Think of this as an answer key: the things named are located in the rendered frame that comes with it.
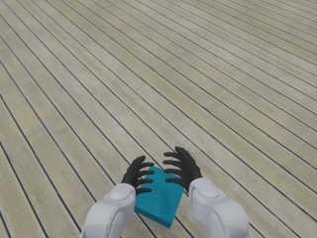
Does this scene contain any carton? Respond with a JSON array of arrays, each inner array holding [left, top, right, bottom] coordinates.
[[134, 166, 184, 228]]

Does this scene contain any right robot hand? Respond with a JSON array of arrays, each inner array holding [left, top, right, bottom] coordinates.
[[162, 146, 203, 194]]

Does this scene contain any left robot forearm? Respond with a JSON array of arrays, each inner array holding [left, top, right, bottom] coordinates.
[[79, 182, 136, 238]]

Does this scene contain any left robot hand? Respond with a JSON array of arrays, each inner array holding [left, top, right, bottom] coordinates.
[[121, 156, 155, 196]]

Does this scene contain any right robot forearm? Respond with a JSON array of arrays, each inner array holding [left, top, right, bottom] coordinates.
[[188, 178, 254, 238]]

